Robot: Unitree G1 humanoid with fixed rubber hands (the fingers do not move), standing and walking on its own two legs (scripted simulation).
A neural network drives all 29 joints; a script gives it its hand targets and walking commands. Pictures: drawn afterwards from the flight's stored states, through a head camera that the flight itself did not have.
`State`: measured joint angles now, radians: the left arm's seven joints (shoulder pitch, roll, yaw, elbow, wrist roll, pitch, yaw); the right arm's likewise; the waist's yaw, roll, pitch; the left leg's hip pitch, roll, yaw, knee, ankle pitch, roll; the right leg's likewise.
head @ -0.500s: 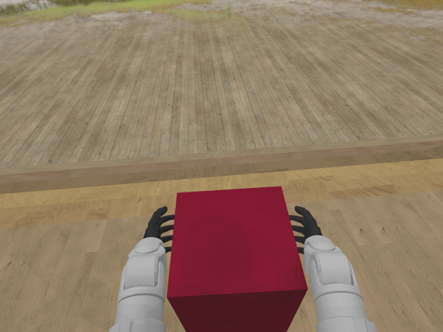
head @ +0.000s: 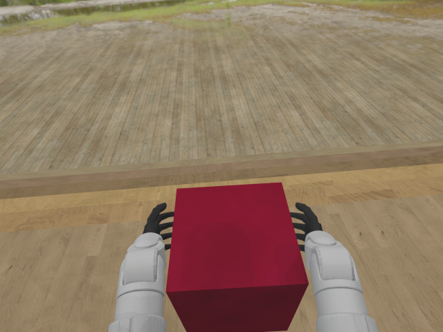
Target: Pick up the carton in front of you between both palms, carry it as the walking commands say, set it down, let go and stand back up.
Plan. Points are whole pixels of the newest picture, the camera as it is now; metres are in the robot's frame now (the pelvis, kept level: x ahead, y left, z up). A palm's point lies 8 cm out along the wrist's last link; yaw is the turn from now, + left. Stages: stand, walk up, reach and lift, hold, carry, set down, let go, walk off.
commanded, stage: hold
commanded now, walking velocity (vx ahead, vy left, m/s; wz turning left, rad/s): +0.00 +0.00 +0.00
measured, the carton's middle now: (233, 261) +0.29 +0.00 -0.03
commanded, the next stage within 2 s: carry in 0.22 s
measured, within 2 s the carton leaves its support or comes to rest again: neither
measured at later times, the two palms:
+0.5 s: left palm (144, 215) +0.34 +0.17 +0.07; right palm (297, 212) +0.33 -0.13 +0.07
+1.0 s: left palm (147, 142) +0.57 +0.21 +0.08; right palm (262, 141) +0.57 -0.09 +0.08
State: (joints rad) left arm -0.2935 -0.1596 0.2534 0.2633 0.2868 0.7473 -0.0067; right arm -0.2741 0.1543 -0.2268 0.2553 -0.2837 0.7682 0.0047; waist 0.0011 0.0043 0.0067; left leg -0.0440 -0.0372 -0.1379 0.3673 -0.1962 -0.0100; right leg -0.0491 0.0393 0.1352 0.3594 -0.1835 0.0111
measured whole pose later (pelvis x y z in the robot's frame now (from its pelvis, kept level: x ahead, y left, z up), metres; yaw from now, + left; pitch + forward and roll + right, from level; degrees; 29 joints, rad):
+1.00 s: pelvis +0.30 +0.06 -0.01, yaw -1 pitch +5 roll +0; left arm -0.21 -0.14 0.16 -0.34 0.10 1.25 0.10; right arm -0.20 0.14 -0.11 -0.32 -0.12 1.25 -0.10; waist 0.00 -0.01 -0.11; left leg -0.33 0.03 0.24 0.50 -0.26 0.07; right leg -0.42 -0.08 -0.08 1.10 -0.42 0.00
